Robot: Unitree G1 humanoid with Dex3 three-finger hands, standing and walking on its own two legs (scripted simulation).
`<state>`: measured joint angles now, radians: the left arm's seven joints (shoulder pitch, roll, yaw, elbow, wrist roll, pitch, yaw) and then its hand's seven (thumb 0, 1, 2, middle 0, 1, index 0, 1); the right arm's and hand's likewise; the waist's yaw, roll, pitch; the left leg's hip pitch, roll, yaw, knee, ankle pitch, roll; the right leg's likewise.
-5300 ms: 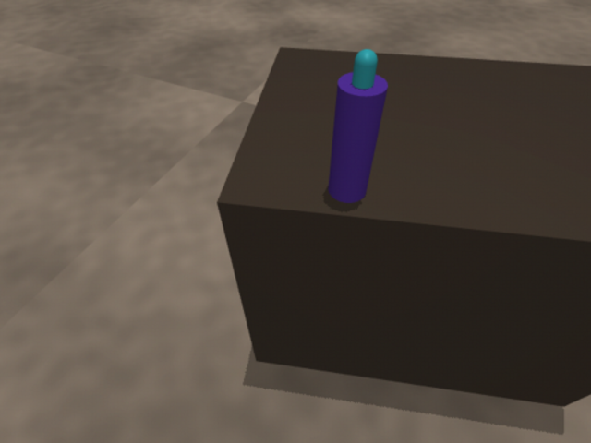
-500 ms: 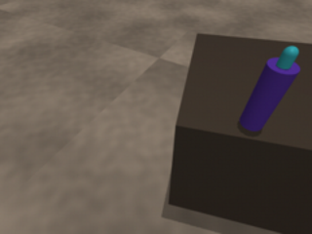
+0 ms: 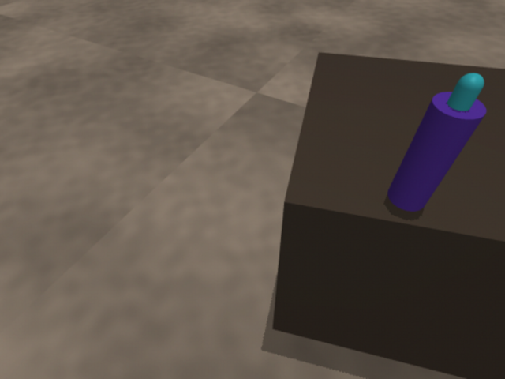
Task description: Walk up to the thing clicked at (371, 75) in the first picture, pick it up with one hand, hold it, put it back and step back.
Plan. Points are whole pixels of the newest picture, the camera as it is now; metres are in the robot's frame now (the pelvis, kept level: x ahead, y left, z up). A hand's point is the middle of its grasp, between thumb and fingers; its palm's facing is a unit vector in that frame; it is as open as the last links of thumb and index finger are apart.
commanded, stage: rise first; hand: right
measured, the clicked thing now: (434, 147) +0.44 -0.27 +0.14
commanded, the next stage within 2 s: none
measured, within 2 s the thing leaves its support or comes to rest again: neither
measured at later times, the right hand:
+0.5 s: hand (424, 357) +0.17 -0.24 -0.06, palm faces +0.25 +0.91 -0.34, open 15.2 cm
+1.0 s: hand (471, 328) +0.18 -0.24 +0.08, palm faces +0.37 +0.84 -0.40, open 17.4 cm
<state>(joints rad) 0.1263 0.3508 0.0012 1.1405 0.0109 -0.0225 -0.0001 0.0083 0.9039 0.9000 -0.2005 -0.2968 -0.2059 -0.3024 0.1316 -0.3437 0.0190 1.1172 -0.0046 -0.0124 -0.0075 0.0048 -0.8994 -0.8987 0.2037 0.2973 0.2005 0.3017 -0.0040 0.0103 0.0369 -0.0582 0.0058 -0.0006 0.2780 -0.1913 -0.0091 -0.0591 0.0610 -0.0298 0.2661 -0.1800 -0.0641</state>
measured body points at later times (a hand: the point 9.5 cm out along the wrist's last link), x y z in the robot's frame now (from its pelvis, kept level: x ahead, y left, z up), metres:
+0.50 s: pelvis +0.00 +0.01 -0.01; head +0.00 +0.02 +0.44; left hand +0.15 +0.27 -0.09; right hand +0.16 -0.29 -0.04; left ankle -0.02 +0.12 -0.75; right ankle -0.02 -0.07 -0.75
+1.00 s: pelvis -0.01 +0.03 -0.01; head -0.02 +0.05 +0.44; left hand +0.15 +0.29 -0.10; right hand +0.15 -0.29 +0.10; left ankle -0.02 +0.12 -0.75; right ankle -0.02 -0.07 -0.75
